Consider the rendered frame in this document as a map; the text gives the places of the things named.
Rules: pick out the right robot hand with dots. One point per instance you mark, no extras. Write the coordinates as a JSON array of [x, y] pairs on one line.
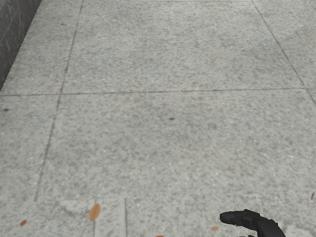
[[253, 221]]

